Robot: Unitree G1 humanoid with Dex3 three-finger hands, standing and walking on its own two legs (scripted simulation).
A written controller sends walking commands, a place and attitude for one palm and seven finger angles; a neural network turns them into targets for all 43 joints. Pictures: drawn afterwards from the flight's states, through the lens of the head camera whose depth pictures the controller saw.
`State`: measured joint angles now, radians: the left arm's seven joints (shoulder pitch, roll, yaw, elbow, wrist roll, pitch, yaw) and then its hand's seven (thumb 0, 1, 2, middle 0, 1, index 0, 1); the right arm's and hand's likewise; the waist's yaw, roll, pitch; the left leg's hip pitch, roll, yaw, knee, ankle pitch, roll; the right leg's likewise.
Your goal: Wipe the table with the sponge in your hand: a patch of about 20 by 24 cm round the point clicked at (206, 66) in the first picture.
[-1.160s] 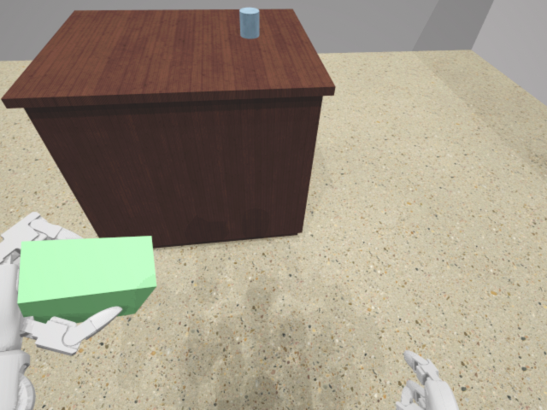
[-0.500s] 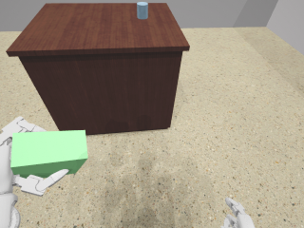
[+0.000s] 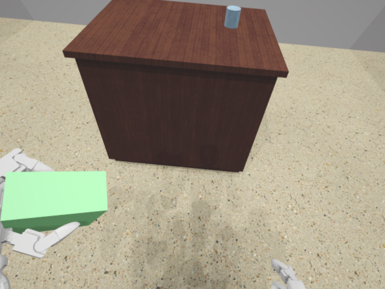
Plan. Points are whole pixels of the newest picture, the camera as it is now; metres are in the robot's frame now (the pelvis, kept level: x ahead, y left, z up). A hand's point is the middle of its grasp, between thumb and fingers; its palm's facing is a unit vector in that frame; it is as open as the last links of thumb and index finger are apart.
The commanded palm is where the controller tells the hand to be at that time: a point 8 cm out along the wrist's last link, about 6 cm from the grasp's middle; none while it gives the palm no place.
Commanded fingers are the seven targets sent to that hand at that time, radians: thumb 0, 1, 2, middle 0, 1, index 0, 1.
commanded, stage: walk to a spot facing it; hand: left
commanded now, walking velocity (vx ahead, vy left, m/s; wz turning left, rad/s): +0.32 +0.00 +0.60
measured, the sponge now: (69, 203) +0.22 +0.20 +0.15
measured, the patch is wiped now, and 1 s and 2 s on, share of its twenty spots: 0.00 0.00 0.00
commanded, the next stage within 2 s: none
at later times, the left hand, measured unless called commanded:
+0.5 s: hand (19, 182) +0.24 +0.29 +0.16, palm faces +0.62 -0.65 -0.44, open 9.9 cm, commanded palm +0.17 +0.31 +0.17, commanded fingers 0.00 0.10 1.30 -1.20 -1.60 -1.20 -1.60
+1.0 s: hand (56, 166) +0.29 +0.26 +0.14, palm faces +0.78 -0.46 -0.42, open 9.9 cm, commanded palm +0.20 +0.26 +0.17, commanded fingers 0.00 0.10 1.30 -1.20 -1.60 -1.20 -1.60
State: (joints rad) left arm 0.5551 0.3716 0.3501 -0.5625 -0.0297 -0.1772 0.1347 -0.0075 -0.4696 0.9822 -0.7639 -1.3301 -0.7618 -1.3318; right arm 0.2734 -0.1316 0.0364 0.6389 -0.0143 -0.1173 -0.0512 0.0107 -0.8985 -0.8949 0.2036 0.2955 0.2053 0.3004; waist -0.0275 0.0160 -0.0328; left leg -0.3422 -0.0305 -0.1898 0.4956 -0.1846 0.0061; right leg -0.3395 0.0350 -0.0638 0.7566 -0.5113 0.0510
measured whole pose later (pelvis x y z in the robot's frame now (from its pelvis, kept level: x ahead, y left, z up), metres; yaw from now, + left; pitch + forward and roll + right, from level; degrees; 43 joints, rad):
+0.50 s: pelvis +0.09 +0.00 -0.03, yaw +17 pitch -1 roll +3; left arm 0.47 0.40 0.38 -0.57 -0.03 -0.19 0.19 -0.01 -0.47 0.98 -0.77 -1.33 -0.76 -1.33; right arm 0.17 -0.21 -0.04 0.55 0.00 -0.06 -0.08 0.01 -0.90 -0.90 0.20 0.29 0.20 0.30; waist -0.02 -0.05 0.09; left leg -0.38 0.02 0.22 0.64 -0.23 0.08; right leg -0.30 -0.16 -0.15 1.14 -0.54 0.04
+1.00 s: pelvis +0.23 -0.06 -0.01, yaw +35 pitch -2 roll +2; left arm 0.40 0.27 0.28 -0.42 0.00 -0.12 0.14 -0.01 -0.47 0.99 -0.77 -1.33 -0.76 -1.33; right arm 0.15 -0.26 -0.02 0.67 -0.01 -0.06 -0.08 0.01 -0.90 -0.90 0.20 0.30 0.20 0.30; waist 0.01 0.05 0.09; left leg -0.53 0.04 0.02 1.28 -0.45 -0.05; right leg -0.30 -0.13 -0.21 0.64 -0.30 -0.02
